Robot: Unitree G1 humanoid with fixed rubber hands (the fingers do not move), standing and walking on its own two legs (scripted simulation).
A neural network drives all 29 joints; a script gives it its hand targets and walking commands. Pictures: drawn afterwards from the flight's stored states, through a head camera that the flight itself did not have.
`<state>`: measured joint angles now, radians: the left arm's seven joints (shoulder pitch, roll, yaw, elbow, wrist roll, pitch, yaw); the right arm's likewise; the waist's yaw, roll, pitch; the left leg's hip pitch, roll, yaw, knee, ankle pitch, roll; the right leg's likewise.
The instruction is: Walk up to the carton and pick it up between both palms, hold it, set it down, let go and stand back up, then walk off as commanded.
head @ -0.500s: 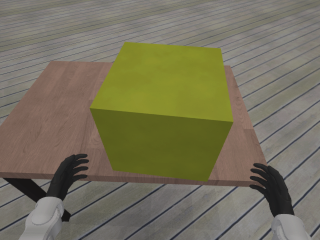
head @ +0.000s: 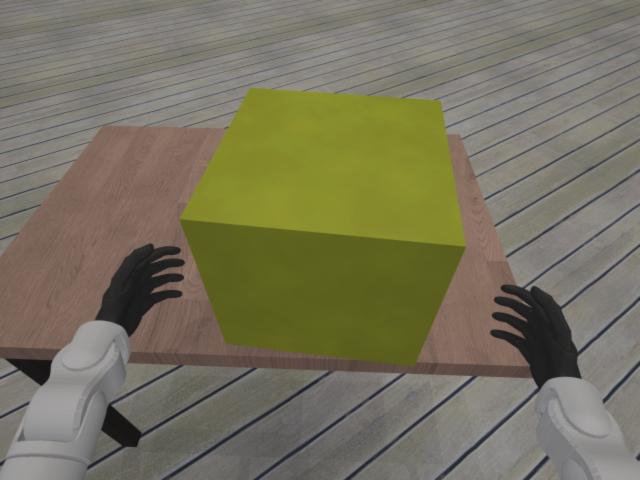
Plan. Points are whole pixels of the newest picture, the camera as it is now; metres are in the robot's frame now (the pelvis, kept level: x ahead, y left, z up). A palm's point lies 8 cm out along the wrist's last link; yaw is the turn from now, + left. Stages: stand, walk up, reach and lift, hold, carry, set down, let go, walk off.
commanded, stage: reach and lift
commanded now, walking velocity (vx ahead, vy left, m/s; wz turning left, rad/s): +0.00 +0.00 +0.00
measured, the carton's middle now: (330, 224) +0.46 +0.02 +0.06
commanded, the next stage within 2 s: none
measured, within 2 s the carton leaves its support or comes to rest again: neither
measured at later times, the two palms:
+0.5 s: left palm (120, 234) +0.33 +0.26 +0.17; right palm (551, 286) +0.30 -0.22 +0.13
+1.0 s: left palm (104, 165) +0.38 +0.27 +0.22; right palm (531, 220) +0.37 -0.21 +0.16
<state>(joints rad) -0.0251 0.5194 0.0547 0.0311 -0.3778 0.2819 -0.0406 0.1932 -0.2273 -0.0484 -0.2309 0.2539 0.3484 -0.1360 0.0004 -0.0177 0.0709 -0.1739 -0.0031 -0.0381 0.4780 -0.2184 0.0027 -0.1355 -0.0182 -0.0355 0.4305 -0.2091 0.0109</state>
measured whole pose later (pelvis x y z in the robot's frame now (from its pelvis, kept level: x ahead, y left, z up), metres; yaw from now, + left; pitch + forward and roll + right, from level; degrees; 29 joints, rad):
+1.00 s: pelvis +0.00 +0.00 +0.00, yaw +0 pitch -4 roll -1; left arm -0.69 0.61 0.10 0.30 -0.38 0.63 -0.08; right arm -0.55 -0.26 -0.16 0.29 0.29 0.51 -0.16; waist 0.00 -0.02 0.07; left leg -0.18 0.00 -0.04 0.48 -0.22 0.00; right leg -0.14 -0.02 -0.04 0.41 -0.20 0.01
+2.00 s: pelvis +0.01 +0.00 +0.00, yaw +0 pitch -2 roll -2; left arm -0.94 0.46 -0.02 0.99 -0.38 0.22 -0.09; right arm -0.86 -0.30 -0.14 0.92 0.29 0.22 -0.11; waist -0.03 -0.02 0.03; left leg -0.22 0.01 -0.04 0.48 -0.22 0.00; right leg -0.16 -0.01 -0.04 0.38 -0.18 0.02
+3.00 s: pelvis +0.02 +0.00 +0.00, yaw +0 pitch +5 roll -2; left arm -0.81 0.37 -0.03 1.03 -0.32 0.00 -0.07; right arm -0.74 -0.29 0.02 0.96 0.32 0.01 -0.14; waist -0.03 0.00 -0.05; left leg -0.34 0.01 -0.04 0.48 -0.22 0.00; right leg -0.28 -0.01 -0.04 0.38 -0.19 0.02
